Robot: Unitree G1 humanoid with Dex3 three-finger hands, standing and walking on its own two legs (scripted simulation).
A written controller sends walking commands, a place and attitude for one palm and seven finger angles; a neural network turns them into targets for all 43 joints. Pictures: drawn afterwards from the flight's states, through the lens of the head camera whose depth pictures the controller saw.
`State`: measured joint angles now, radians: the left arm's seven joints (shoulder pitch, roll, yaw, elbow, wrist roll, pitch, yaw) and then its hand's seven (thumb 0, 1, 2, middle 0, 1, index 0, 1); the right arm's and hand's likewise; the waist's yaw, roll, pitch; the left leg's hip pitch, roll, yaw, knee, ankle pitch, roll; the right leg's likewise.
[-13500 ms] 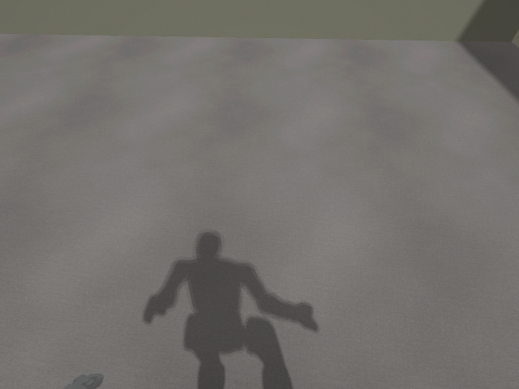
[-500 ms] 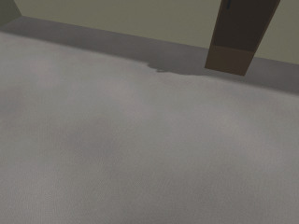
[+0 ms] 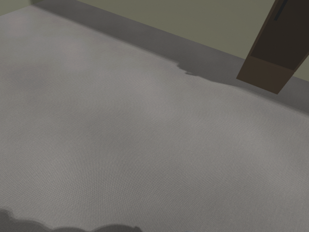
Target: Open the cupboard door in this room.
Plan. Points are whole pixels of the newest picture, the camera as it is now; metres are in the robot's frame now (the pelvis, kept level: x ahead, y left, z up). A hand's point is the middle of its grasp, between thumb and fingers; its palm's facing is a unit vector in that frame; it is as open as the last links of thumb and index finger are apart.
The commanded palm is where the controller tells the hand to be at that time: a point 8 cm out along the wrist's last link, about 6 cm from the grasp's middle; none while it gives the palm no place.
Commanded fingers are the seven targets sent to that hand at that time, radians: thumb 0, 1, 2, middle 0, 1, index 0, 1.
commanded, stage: stand and wait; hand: left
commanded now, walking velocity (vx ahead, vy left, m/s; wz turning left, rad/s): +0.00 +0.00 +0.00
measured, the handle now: (281, 7) +1.58 -0.82 -0.04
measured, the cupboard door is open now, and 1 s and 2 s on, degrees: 0 0 0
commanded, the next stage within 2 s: turn or walk to find it in 0.22 s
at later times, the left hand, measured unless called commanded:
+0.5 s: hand out of the picture +0.01 +0.15 -0.17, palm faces +0.02 -0.98 -0.19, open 7.3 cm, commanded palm none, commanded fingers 0.00 0.90 0.90 -0.20 -0.30 -0.20 -0.30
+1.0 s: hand out of the picture +0.09 +0.13 -0.14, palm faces -0.21 -0.94 -0.27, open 7.4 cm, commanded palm none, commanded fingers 0.00 0.90 0.90 -0.20 -0.30 -0.20 -0.30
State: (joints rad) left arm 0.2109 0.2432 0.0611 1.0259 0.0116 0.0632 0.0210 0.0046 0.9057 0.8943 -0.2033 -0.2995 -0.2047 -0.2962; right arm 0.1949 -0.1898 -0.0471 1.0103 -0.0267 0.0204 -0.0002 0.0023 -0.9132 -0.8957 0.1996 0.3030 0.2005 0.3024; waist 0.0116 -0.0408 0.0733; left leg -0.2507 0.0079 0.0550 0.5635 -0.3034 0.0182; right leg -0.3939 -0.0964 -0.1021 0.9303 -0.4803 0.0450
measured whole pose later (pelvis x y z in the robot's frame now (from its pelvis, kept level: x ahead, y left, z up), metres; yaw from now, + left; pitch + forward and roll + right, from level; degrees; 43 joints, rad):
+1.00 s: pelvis +0.00 -0.06 +0.01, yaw -16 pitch +0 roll +2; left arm 0.26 0.18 0.05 0.99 0.02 -0.02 -0.01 0.00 0.90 0.89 -0.20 -0.30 -0.20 -0.30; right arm 0.16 -0.24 -0.07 0.97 -0.04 0.02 0.02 0.00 -0.91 -0.90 0.20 0.30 0.20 0.30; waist 0.02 0.04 0.05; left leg -0.49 0.09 0.04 1.05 -0.31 -0.06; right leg -0.20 0.03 -0.03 0.44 -0.24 -0.07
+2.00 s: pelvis +0.26 -0.05 +0.00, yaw -21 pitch +0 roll -1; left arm 0.43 0.13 0.04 1.17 0.02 -0.03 0.00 0.00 0.90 0.89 -0.20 -0.30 -0.21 -0.30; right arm 0.20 -0.19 -0.06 1.04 -0.02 -0.04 0.02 0.00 -0.91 -0.90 0.20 0.30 0.20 0.30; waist 0.04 0.00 0.04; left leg -0.35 0.10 0.12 0.57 -0.27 -0.03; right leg -0.10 -0.04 -0.04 0.49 -0.39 0.03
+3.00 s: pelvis +0.50 -0.12 +0.01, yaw -23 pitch -2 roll +0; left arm 0.28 0.15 0.02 1.14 0.01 0.00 0.01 0.00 0.91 0.89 -0.20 -0.30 -0.20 -0.30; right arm 0.18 -0.17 -0.03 1.08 -0.02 -0.04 -0.02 -0.01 -0.95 -0.90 0.20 0.30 0.20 0.30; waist 0.02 -0.01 0.06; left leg -0.19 0.05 0.18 0.46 -0.23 0.03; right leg -0.32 -0.09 -0.07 0.77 -0.41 0.04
